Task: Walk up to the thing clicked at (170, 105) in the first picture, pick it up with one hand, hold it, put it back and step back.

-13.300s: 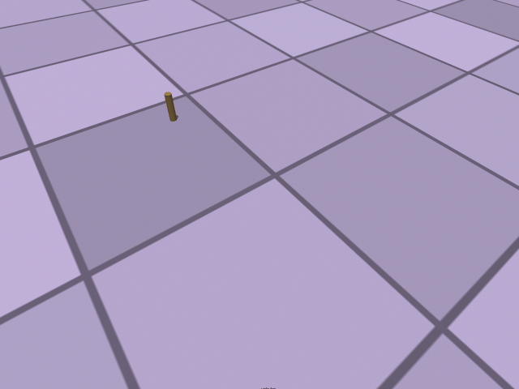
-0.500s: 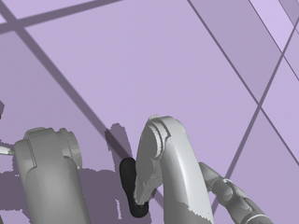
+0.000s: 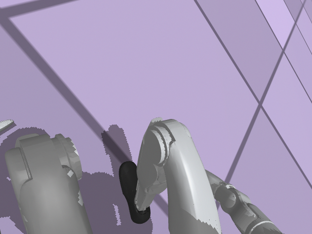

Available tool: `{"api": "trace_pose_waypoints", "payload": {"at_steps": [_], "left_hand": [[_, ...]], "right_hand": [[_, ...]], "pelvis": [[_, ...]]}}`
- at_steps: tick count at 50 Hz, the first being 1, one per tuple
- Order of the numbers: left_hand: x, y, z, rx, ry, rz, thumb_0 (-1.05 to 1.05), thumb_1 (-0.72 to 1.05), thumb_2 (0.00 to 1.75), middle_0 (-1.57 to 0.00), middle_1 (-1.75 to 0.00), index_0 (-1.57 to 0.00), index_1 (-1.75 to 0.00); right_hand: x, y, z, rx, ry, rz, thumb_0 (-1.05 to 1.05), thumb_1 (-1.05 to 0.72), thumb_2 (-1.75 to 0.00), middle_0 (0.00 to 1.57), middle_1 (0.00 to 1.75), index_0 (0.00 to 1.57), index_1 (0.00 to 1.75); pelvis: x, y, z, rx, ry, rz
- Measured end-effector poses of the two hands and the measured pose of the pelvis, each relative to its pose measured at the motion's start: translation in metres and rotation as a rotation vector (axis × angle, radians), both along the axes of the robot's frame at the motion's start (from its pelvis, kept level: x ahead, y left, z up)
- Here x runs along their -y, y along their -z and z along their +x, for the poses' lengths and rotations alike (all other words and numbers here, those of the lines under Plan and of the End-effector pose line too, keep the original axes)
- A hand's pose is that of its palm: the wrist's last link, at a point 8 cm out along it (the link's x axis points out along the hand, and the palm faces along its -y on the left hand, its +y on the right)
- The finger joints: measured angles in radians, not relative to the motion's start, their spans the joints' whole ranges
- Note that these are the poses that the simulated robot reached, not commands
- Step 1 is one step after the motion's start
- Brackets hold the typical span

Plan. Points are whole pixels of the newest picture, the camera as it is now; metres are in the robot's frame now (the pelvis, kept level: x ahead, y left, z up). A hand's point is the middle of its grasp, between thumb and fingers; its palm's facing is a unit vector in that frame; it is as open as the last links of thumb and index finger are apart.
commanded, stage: close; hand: left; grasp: from the side
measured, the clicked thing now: out of the picture +0.40 +0.30 -0.18
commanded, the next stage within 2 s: settle in 0.44 s
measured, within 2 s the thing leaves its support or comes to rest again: leaves its support in 0.80 s
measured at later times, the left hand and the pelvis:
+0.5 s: hand out of the picture +0.40 +0.29 -0.17, palm faces +0.36 -0.93 +0.00, open 6.0 cm; pelvis +0.00 +0.00 +0.00, yaw -1 degrees
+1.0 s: hand out of the picture +0.40 +0.30 -0.13, palm faces +0.35 -0.94 -0.01, open 5.7 cm; pelvis +0.00 +0.00 +0.01, yaw +0 degrees
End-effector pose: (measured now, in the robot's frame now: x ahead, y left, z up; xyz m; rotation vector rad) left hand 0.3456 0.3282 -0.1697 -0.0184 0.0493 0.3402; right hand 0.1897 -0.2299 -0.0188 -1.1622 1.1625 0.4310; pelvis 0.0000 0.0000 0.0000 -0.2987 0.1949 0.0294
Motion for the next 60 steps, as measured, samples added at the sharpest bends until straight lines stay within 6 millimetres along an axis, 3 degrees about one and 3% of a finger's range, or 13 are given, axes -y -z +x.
{"api": "trace_pose_waypoints", "payload": {"at_steps": [12, 28, 39, 46, 60], "left_hand": [[0.001, 0.002, 0.009, 0.000, -0.015, 0.006, 0.00, 0.42, 0.66, -0.64, -0.57, -0.62, -0.59], [-0.004, 0.001, 0.016, -0.007, -0.029, 0.011, -0.01, 0.21, 0.89, -0.90, -1.02, -0.95, -1.04], [0.000, -0.001, 0.022, 0.009, -0.011, 0.001, 0.00, 0.17, 1.03, -0.93, -1.10, -0.97, -1.09], [-0.007, -0.020, 0.020, 0.036, -0.012, 0.022, 0.00, 0.16, 1.04, -0.93, -1.09, -0.98, -1.08], [-0.024, -0.087, 0.007, 0.059, -0.008, 0.050, 0.00, 0.16, 1.04, -0.94, -1.09, -0.99, -1.06]], "right_hand": [[0.004, -0.001, -0.004, -0.011, 0.015, -0.019, 0.00, -0.87, -0.89, 0.20, 0.30, 0.21, 0.30], [0.005, -0.002, -0.012, -0.035, 0.033, -0.031, 0.00, -0.87, -0.89, 0.20, 0.30, 0.21, 0.30], [0.004, -0.004, -0.011, -0.029, 0.049, -0.033, 0.00, -0.89, -0.89, 0.20, 0.30, 0.21, 0.30], [0.006, -0.003, -0.008, -0.017, 0.083, -0.011, 0.00, -0.89, -0.89, 0.20, 0.30, 0.21, 0.30], [0.007, 0.002, 0.009, 0.062, 0.210, 0.120, 0.00, -0.89, -0.89, 0.20, 0.30, 0.21, 0.30]], "pelvis": [[0.000, -0.001, 0.000, 0.000, 0.007, -0.003], [-0.001, -0.003, 0.000, -0.005, 0.011, -0.008], [-0.001, -0.005, 0.000, -0.011, 0.012, -0.011], [0.001, -0.009, 0.002, -0.036, 0.003, 0.000], [0.005, -0.022, 0.006, -0.136, -0.026, 0.035]]}}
